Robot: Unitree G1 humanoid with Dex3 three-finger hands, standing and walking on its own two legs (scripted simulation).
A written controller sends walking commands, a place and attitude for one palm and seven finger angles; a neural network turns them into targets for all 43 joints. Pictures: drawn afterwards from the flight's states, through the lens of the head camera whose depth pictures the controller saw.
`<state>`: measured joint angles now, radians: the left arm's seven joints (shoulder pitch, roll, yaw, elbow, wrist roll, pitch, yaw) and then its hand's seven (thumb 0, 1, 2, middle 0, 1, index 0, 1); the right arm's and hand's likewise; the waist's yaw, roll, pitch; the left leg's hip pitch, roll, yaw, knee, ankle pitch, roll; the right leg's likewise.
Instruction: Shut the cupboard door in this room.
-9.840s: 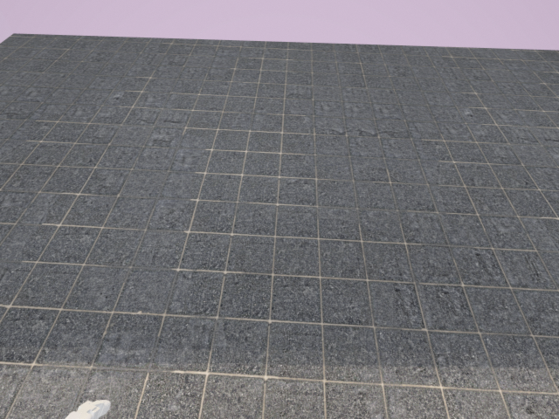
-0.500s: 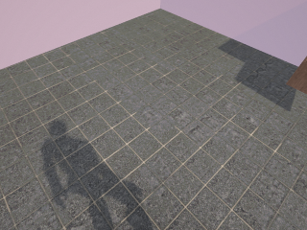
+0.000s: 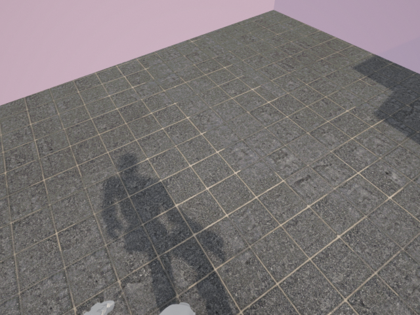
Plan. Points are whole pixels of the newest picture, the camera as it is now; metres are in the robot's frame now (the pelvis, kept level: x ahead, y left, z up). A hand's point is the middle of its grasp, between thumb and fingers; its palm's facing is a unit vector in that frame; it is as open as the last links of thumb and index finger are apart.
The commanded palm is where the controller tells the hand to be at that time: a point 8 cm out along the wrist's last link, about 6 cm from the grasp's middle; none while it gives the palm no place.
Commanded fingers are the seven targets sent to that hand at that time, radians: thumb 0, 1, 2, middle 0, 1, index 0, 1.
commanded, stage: turn or walk to find it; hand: left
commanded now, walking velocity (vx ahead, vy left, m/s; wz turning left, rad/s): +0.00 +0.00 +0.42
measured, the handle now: out of the picture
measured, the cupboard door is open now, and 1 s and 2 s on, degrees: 100 100 100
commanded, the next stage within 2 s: none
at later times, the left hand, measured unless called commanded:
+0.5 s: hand out of the picture -0.03 +0.26 -0.18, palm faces +0.25 -0.94 -0.24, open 7.4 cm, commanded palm none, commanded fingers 0.00 0.90 0.90 -0.20 -0.30 -0.20 -0.30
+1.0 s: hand out of the picture -0.01 +0.19 -0.14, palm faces +0.41 -0.87 -0.27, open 7.4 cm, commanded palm none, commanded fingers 0.00 0.90 0.90 -0.20 -0.30 -0.20 -0.30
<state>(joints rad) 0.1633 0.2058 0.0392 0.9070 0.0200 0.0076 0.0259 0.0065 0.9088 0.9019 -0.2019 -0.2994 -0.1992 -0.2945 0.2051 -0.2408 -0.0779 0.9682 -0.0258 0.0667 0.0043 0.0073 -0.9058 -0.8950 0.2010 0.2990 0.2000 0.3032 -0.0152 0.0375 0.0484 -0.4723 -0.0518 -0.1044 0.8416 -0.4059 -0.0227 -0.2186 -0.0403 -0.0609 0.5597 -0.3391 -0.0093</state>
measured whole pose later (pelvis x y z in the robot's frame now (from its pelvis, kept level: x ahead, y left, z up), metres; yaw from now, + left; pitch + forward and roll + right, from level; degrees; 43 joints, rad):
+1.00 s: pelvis -0.01 -0.02 +0.01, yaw +26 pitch -1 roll +2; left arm 0.19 0.17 0.02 0.91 0.02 0.01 0.03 0.01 0.91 0.90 -0.21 -0.30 -0.20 -0.30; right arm 0.24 -0.26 -0.08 0.99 -0.02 0.07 0.01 0.01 -0.91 -0.90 0.20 0.30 0.20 0.30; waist -0.03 0.04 0.08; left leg -0.47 0.00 -0.03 1.15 -0.39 -0.05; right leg -0.21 -0.08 -0.15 0.51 -0.27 -0.03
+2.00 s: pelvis -0.07 -0.04 +0.01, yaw +52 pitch -1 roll +1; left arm 0.20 0.17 0.03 0.93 0.02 0.01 0.03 0.01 0.90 0.90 -0.21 -0.30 -0.20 -0.30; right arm 0.26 -0.24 -0.09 1.00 -0.02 0.08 0.01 0.01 -0.91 -0.90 0.20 0.30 0.20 0.30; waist -0.04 0.02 0.07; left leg -0.47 0.02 -0.02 1.11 -0.39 -0.05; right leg -0.20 -0.09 -0.16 0.50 -0.28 -0.01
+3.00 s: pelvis -0.09 -0.08 +0.01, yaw +78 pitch -1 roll +2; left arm 0.22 0.17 0.03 0.94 0.03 0.00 0.02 0.01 0.90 0.90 -0.21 -0.30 -0.20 -0.30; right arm 0.23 -0.25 -0.08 1.01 -0.02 0.08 0.01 0.01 -0.91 -0.90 0.20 0.30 0.20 0.30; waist -0.01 0.01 0.08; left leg -0.40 0.04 -0.01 1.00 -0.43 -0.06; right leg -0.21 -0.11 -0.20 0.50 -0.27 -0.03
